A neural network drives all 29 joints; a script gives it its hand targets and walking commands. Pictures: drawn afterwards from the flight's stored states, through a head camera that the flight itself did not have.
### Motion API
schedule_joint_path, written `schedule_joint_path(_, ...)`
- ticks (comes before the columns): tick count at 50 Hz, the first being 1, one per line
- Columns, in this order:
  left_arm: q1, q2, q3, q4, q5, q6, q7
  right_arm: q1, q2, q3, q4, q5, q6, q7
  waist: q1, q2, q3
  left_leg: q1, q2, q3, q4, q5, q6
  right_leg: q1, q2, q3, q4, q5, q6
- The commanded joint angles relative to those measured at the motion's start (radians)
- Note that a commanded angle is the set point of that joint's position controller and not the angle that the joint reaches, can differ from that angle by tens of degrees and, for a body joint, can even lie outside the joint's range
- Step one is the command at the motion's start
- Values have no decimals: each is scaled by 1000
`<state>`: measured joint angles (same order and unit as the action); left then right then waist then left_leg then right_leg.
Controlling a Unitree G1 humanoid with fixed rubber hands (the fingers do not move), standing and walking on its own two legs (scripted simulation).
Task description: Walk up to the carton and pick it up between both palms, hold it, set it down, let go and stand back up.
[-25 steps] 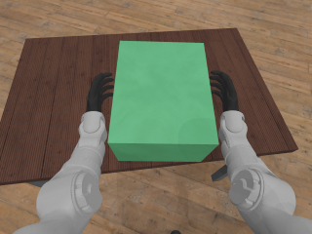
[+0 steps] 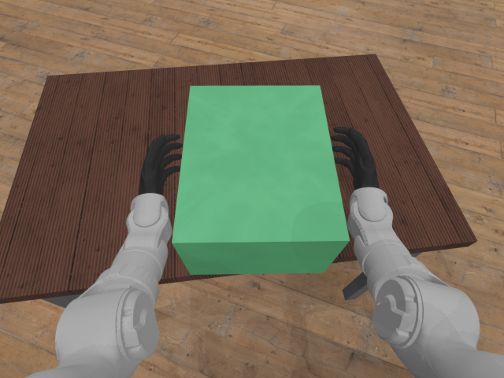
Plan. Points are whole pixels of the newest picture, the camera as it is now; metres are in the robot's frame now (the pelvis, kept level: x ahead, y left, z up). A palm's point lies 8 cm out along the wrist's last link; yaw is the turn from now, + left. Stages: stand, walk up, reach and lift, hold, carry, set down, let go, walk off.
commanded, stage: reach and lift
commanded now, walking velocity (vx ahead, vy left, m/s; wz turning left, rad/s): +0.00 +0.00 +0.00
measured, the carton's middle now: (256, 178) +0.48 +0.01 -0.03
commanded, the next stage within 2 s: none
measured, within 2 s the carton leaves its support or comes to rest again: leaves its support in 0.20 s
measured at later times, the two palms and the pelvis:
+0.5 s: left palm (128, 184) +0.39 +0.19 +0.08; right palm (370, 172) +0.40 -0.14 +0.10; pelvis -0.02 +0.01 +0.00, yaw +2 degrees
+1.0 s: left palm (119, 186) +0.36 +0.19 +0.12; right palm (384, 176) +0.38 -0.15 +0.12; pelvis -0.01 +0.00 +0.01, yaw +2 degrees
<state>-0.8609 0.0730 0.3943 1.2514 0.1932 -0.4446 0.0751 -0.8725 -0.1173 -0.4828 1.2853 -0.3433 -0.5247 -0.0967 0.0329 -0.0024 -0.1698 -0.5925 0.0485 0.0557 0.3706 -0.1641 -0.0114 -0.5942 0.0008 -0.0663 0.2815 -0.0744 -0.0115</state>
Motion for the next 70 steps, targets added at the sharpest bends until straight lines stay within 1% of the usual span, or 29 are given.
schedule_joint_path(1, -543, -556, -255, -61, 37, -59, -115, -477, 636, 323, -21, -91, -77, 154, 8, -37, -721, 100, -49, 47, 27, 392, -23, 653, 9, -2, 156, 605, 22)
schedule_joint_path(3, -550, -559, -273, -55, 19, -65, -118, -478, 651, 363, -25, -64, -71, 149, 9, -44, -728, 92, -53, 38, 31, 386, -20, 664, 7, 7, 164, 626, 25)
schedule_joint_path(6, -577, -569, -306, -68, -17, -71, -122, -496, 667, 409, -56, -23, -54, 140, 4, -24, -752, 104, -55, 28, 43, 384, -25, 665, 14, 11, 167, 615, 28)
schedule_joint_path(10, -628, -599, -379, -120, -83, -81, -119, -487, 715, 487, -98, 41, -15, 131, -18, 3, -783, 161, -56, 7, 64, 406, -36, 636, 22, 15, 169, 600, 25)
schedule_joint_path(13, -662, -615, -420, -143, -120, -67, -117, -492, 737, 514, -142, 81, 30, 121, -37, 22, -774, 210, -54, -9, 77, 386, -44, 586, 30, 17, 150, 516, 20)
schedule_joint_path(18, -753, -664, -509, -286, -194, -33, -106, -490, 789, 581, -239, 178, 131, 107, -75, 58, -754, 298, -59, -36, 94, 385, -63, 537, 39, 22, 135, 413, 9)
schedule_joint_path(20, -762, -677, -525, -304, -207, -1, -104, -496, 796, 600, -283, 214, 180, 104, -80, 63, -716, 324, -60, -47, 89, 350, -63, 516, 40, 23, 118, 330, 4)
schedule_joint_path(23, -759, -686, -504, -324, -196, 68, -106, -497, 789, 601, -308, 265, 263, 107, -83, 47, -578, 339, -61, -56, 55, 271, -53, 507, 35, 29, 83, 201, -4)
schedule_joint_path(24, -749, -692, -490, -334, -192, 94, -106, -511, 775, 600, -319, 281, 287, 112, -72, 44, -549, 354, -62, -59, 40, 259, -50, 508, 35, 29, 70, 164, -4)
schedule_joint_path(25, -748, -695, -477, -347, -184, 120, -107, -517, 771, 593, -325, 293, 308, 118, -75, 37, -525, 370, -60, -60, 30, 251, -50, 511, 36, 29, 60, 142, -5)
schedule_joint_path(28, -727, -712, -448, -394, -164, 197, -104, -536, 738, 568, -360, 325, 350, 138, -63, 37, -460, 437, -54, -61, 3, 254, -56, 504, 38, 23, 27, 92, -9)
schedule_joint_path(30, -686, -701, -398, -403, -125, 252, -106, -528, 707, 541, -350, 330, 374, 152, -46, 36, -390, 461, -50, -55, -22, 239, -56, 516, 38, 21, 3, 49, -11)
schedule_joint_path(32, -638, -679, -341, -409, -78, 313, -115, -515, 670, 507, -345, 322, 397, 165, -34, 13, -310, 469, -50, -45, -58, 192, -48, 538, 35, 19, -19, 10, -8)
schedule_joint_path(35, -574, -637, -271, -441, -15, 404, -134, -484, 631, 453, -334, 298, 424, 175, -24, -16, -215, 460, -59, -15, -109, 108, -30, 585, 30, 14, -39, -24, 9)
schedule_joint_path(38, -539, -612, -250, -515, 16, 476, -150, -476, 621, 416, -384, 260, 428, 181, -22, -32, -205, 452, -72, 14, -134, 67, -16, 640, 23, 9, -42, -16, 26)
schedule_joint_path(40, -529, -622, -286, -592, 13, 504, -149, -473, 626, 421, -423, 256, 416, 182, -24, -12, -239, 486, -74, 19, -126, 110, -20, 660, 25, 3, -35, 31, 29)
schedule_joint_path(42, -500, -629, -322, -629, 7, 527, -149, -479, 630, 446, -471, 259, 403, 178, -24, -7, -276, 517, -79, 22, -107, 161, -22, 678, 28, -4, -31, 79, 33)
schedule_joint_path(45, -477, -650, -417, -727, -30, 538, -145, -476, 656, 528, -560, 289, 390, 163, -29, 0, -353, 536, -86, 12, -76, 239, -27, 709, 33, -3, -13, 175, 36)
schedule_joint_path(47, -446, -673, -485, -773, -65, 549, -143, -467, 677, 600, -621, 322, 394, 149, -43, -2, -387, 545, -90, 0, -54, 292, -29, 726, 36, -2, -1, 242, 41)
schedule_joint_path(50, -395, -680, -550, -849, -91, 585, -150, -433, 693, 689, -715, 377, 429, 119, -55, -9, -395, 533, -99, -22, -40, 332, -31, 756, 38, 9, 7, 302, 46)
schedule_joint_path(52, -366, -687, -593, -919, -116, 620, -156, -416, 694, 745, -807, 421, 464, 98, -78, -11, -385, 539, -100, -40, -29, 356, -36, 763, 41, 13, 13, 328, 48)
schedule_joint_path(53, -353, -693, -618, -977, -128, 637, -159, -401, 700, 775, -858, 445, 482, 88, -81, -9, -407, 554, -104, -46, -25, 372, -39, 773, 43, 15, 11, 343, 51)
schedule_joint_path(54, -355, -695, -636, -1011, -135, 656, -161, -389, 703, 786, -888, 463, 503, 80, -98, 0, -385, 554, -103, -55, -25, 370, -43, 761, 41, 18, 10, 335, 52)
schedule_joint_path(58, -299, -682, -654, -1079, -122, 738, -179, -338, 663, 805, -960, 489, 580, 64, -112, 14, -312, 570, -102, -65, -37, 323, -48, 726, 47, 8, -10, 242, 45)
schedule_joint_path(61, -261, -682, -675, -1142, -121, 792, -185, -315, 633, 817, -1013, 519, 620, 68, -128, 32, -276, 609, -96, -77, -26, 364, -64, 697, 57, -3, -13, 224, 36)
schedule_joint_path(63, -239, -670, -652, -1127, -107, 826, -193, -308, 609, 801, -1004, 521, 644, 75, -124, 28, -220, 599, -90, -73, -44, 316, -60, 680, 60, -8, -26, 159, 29)
schedule_joint_path(65, -231, -665, -648, -1155, -100, 846, -198, -310, 601, 800, -1021, 527, 653, 81, -122, 23, -231, 610, -88, -70, -45, 320, -56, 686, 60, -9, -19, 166, 27)
schedule_joint_path(67, -208, -660, -645, -1187, -94, 870, -200, -309, 595, 811, -1047, 548, 663, 83, -117, 22, -219, 620, -87, -71, -40, 362, -57, 698, 62, -6, -17, 195, 25)
schedule_joint_path(70, -206, -653, -636, -1210, -83, 896, -206, -310, 578, 801, -1060, 551, 672, 89, -117, 34, -198, 629, -86, -65, -49, 342, -61, 688, 64, -12, -24, 164, 20)
